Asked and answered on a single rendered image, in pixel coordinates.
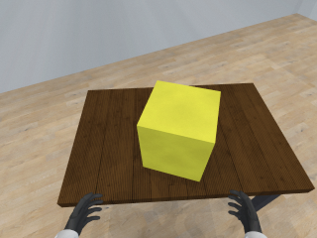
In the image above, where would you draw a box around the left robot hand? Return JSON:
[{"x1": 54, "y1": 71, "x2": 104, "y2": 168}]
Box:
[{"x1": 64, "y1": 191, "x2": 103, "y2": 236}]

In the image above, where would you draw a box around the right robot hand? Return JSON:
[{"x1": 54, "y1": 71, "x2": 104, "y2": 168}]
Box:
[{"x1": 228, "y1": 189, "x2": 262, "y2": 234}]

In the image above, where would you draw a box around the table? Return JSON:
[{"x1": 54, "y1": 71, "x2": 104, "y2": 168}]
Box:
[{"x1": 56, "y1": 82, "x2": 315, "y2": 220}]

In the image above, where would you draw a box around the carton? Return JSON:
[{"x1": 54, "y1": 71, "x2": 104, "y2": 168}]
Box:
[{"x1": 137, "y1": 80, "x2": 221, "y2": 181}]

